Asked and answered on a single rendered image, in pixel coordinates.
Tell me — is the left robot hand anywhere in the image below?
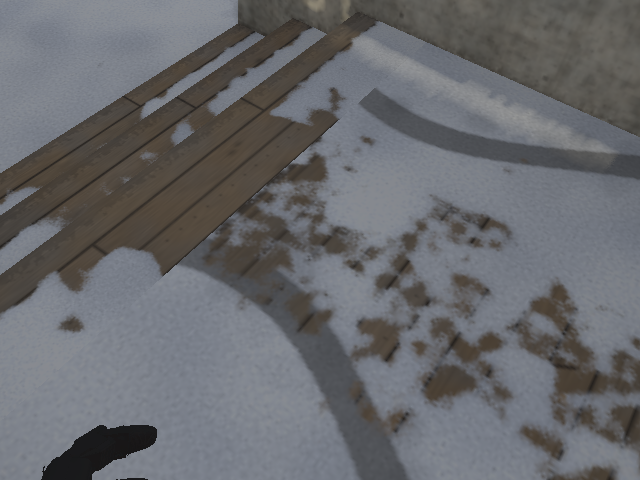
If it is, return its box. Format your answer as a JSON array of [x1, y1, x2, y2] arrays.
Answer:
[[41, 425, 157, 480]]

